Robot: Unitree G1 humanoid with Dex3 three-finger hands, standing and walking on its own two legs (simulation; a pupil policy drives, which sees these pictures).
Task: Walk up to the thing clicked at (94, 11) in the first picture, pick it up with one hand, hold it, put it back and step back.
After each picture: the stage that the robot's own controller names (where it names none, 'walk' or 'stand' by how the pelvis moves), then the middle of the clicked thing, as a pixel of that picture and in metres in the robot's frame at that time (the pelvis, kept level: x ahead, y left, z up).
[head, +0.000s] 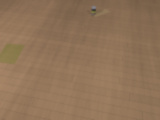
stand; (93, 10) +2.10 -0.22 -0.72
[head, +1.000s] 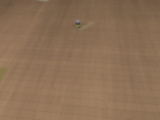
walk; (77, 24) +1.95 +0.16 -0.71
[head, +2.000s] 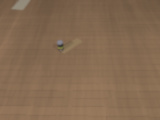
walk; (60, 45) +1.32 +0.31 -0.72
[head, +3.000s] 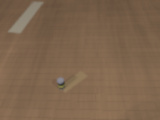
walk; (61, 83) +0.87 +0.24 -0.72
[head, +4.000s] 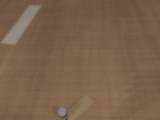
walk; (63, 114) +0.52 +0.19 -0.72
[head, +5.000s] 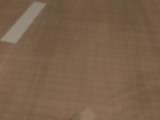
stand; out of the picture +0.41 +0.13 -0.71
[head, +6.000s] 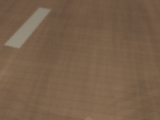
stand; out of the picture +0.38 +0.11 -0.72
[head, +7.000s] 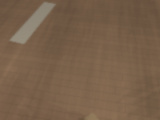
stand; out of the picture +0.37 +0.12 -0.71
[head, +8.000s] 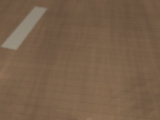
stand; out of the picture +0.35 +0.12 -0.72
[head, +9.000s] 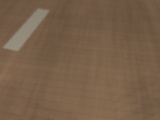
stand; out of the picture +0.34 +0.13 -0.73
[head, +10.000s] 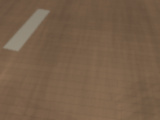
stand; out of the picture +0.34 +0.12 -0.73
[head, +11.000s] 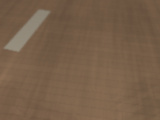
go down; out of the picture +0.34 +0.12 -0.73
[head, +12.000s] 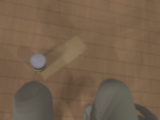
go down; (38, 63) +0.44 +0.13 -0.33
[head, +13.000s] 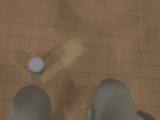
approach; (36, 67) +0.43 +0.14 -0.32
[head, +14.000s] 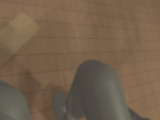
close in; out of the picture +0.44 +0.18 -0.23
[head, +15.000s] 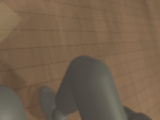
close; out of the picture +0.43 +0.20 -0.23
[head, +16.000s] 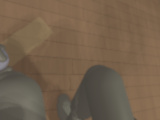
lift; out of the picture +0.37 +0.20 -0.19
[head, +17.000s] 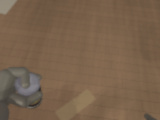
lift; (30, 91) +0.32 +0.16 +0.00
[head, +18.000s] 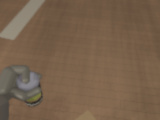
hold; (30, 89) +0.33 +0.17 +0.01
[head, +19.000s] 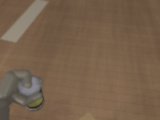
hold; (32, 94) +0.32 +0.17 +0.00
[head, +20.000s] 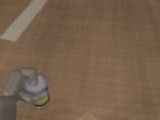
crouch; (38, 92) +0.32 +0.15 +0.00
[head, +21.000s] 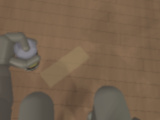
crouch; (28, 56) +0.43 +0.15 -0.10
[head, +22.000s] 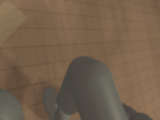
lower; out of the picture +0.44 +0.23 -0.24
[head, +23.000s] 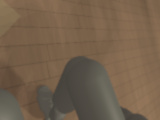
lower; out of the picture +0.45 +0.24 -0.25
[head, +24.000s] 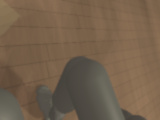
lower; out of the picture +0.45 +0.23 -0.25
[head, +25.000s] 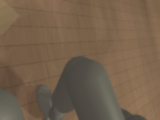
lower; out of the picture +0.45 +0.23 -0.25
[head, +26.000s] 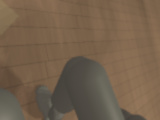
loosen; out of the picture +0.45 +0.23 -0.25
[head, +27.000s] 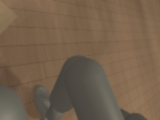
open; out of the picture +0.43 +0.19 -0.25
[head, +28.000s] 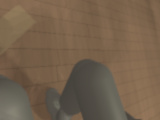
stand; out of the picture +0.43 +0.18 -0.25
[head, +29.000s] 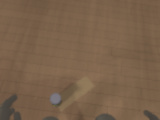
stand; (56, 100) +0.39 +0.11 -0.55
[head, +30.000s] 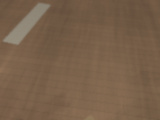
stand; out of the picture +0.35 +0.11 -0.66
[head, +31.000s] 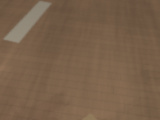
stand; out of the picture +0.36 +0.11 -0.67
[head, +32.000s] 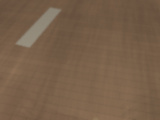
stand; out of the picture +0.37 +0.10 -0.72
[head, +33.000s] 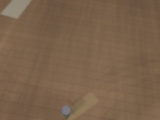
walk; (66, 112) +0.40 +0.04 -0.71
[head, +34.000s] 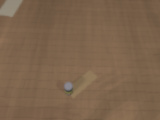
walk; (68, 88) +0.60 +0.09 -0.69
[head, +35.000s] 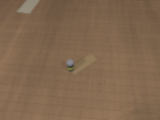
walk; (70, 65) +0.93 +0.16 -0.70
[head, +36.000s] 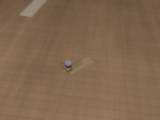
stand; (68, 66) +1.03 +0.12 -0.71
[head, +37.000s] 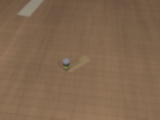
stand; (66, 64) +1.06 +0.13 -0.73
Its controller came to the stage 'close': yes
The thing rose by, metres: 0.71
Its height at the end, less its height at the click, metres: +0.00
